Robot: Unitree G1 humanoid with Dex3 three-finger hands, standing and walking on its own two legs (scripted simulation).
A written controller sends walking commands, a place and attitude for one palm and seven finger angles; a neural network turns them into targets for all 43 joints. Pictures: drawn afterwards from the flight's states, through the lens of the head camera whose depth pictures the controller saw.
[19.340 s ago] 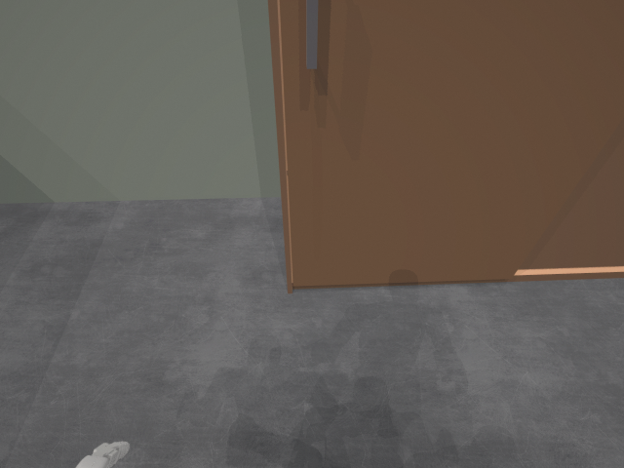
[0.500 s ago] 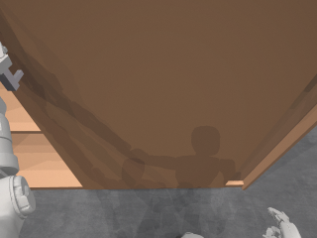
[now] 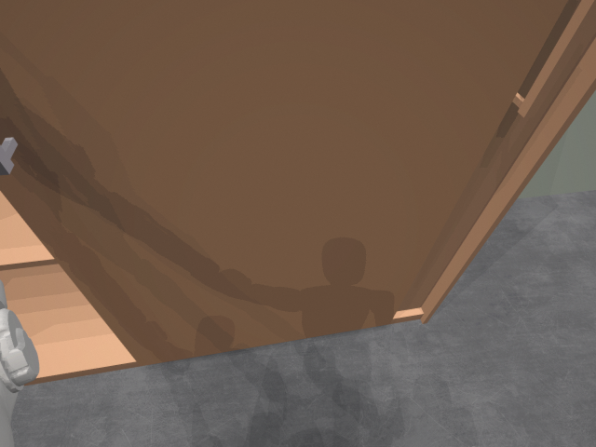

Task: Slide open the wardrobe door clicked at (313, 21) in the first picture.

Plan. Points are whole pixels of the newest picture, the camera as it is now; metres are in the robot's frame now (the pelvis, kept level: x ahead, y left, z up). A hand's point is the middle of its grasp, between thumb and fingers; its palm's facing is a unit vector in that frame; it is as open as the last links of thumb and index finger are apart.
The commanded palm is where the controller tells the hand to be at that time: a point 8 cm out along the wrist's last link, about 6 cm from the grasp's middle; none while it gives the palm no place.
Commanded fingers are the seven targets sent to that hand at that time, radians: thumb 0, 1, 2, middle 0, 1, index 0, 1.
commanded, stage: stop walking and hold the door there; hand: left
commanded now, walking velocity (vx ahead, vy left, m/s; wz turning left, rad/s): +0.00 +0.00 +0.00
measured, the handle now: out of the picture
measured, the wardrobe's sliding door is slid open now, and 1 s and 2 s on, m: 0.68 0.68 0.68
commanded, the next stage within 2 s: loosen the grip on the handle in 1.70 s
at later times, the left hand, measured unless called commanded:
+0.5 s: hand out of the picture +0.42 +0.36 +0.23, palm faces +0.57 -0.81 -0.13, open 6.5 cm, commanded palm +0.37 +0.40 +0.20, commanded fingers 0.00 0.90 0.90 -0.45 -1.40 -0.45 -1.40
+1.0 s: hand out of the picture +0.42 +0.37 +0.21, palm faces +0.37 -0.91 -0.19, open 5.6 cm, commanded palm +0.39 +0.40 +0.20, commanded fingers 0.00 0.90 0.90 -0.45 -1.40 -0.45 -1.40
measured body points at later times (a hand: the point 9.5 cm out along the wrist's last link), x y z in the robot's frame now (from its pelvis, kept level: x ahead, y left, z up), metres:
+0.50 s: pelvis -0.02 +0.00 +0.00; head +0.00 +0.01 +0.45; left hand +0.39 +0.40 +0.24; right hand +0.02 -0.29 -0.10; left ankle +0.05 +0.10 -0.73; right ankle -0.02 -0.13 -0.73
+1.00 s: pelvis -0.02 +0.11 -0.01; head +0.05 +0.12 +0.44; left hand +0.40 +0.42 +0.22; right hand +0.13 -0.13 -0.12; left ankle +0.03 +0.22 -0.73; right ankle -0.03 -0.02 -0.67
